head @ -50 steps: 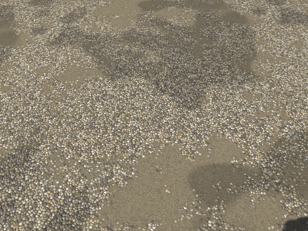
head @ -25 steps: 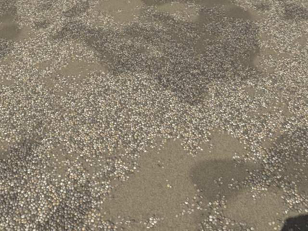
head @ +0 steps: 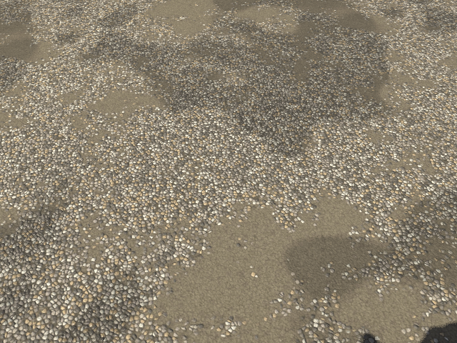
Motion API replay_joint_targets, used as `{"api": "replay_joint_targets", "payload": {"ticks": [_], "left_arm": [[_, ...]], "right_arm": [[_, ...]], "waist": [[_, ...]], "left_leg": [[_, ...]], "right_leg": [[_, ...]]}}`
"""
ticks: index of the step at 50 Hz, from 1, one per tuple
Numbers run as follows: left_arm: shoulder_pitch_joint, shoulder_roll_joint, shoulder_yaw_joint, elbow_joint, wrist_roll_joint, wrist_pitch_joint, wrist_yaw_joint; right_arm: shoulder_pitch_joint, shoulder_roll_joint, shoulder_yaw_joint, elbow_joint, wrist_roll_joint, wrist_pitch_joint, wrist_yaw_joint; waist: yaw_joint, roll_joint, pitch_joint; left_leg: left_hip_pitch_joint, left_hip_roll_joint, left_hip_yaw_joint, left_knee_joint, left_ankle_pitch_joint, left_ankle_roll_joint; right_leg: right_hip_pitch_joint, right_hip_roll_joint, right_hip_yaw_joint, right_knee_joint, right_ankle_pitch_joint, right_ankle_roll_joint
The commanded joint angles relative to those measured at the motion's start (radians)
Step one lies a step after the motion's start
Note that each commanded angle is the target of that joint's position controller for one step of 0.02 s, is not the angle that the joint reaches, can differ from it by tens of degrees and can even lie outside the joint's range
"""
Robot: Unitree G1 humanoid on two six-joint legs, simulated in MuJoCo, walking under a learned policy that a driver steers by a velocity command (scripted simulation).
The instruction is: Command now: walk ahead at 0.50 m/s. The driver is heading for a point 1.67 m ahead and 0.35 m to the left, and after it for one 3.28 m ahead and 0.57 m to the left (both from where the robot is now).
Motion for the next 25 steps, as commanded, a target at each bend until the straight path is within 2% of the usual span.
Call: {"api": "replay_joint_targets", "payload": {"ticks": [1, 25], "left_arm": [[-0.032, 0.103, 0.026, -0.086, 0.002, -0.015, 0.001], [-0.045, 0.119, 0.022, -0.141, 0.003, -0.017, -0.006]], "right_arm": [[-0.05, -0.101, -0.025, -0.085, -0.001, -0.015, 0.0], [-0.073, -0.114, -0.019, -0.12, -0.006, -0.021, 0.012]], "waist": [[0.001, -0.002, -0.02], [-0.001, -0.005, -0.051]], "left_leg": [[0.09, 0.025, -0.051, -0.016, 0.306, 0.042], [0.09, 0.036, -0.069, -0.025, 0.314, 0.045]], "right_leg": [[-0.126, -0.051, 0.071, -0.067, 0.248, 0.023], [-0.136, -0.065, 0.082, -0.061, 0.251, 0.021]]}}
